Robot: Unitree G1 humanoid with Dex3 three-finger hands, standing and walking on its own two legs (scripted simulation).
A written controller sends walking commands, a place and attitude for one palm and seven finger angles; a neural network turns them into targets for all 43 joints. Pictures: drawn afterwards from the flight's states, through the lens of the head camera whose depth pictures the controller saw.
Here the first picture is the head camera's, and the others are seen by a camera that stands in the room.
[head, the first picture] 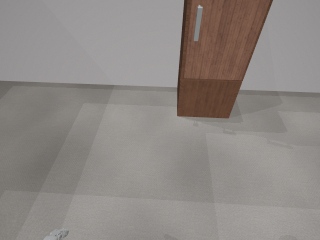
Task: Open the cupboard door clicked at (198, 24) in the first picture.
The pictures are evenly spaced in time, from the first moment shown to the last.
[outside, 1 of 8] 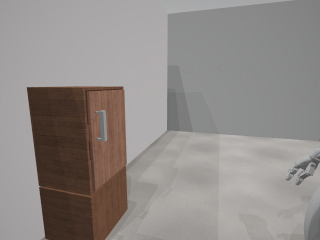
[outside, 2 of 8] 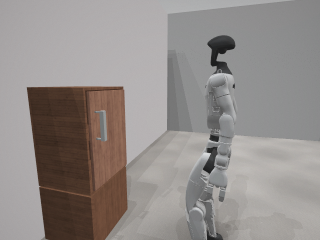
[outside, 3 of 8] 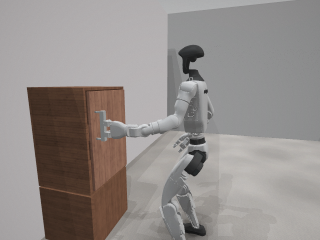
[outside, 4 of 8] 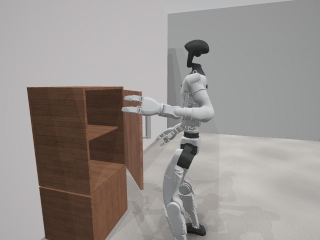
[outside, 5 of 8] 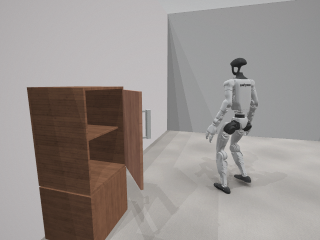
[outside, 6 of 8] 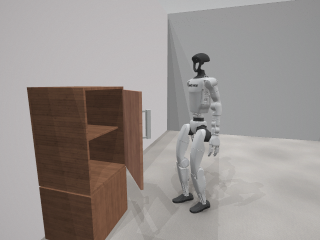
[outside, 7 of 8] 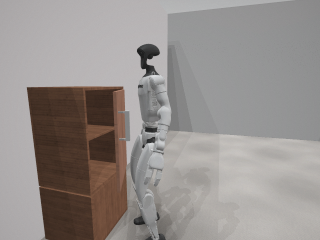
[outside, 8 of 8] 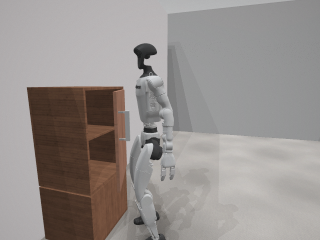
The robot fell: no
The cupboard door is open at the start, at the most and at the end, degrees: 0 42 21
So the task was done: no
